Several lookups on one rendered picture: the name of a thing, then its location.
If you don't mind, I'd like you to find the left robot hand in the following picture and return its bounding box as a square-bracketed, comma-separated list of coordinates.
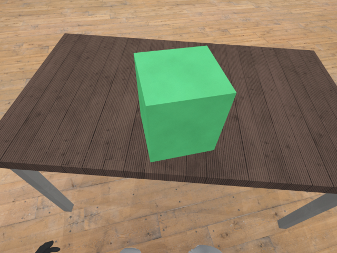
[35, 240, 60, 253]

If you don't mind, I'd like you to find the table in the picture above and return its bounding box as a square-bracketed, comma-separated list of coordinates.
[0, 33, 337, 229]

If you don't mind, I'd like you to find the carton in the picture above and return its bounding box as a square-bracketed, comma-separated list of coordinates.
[134, 46, 236, 162]

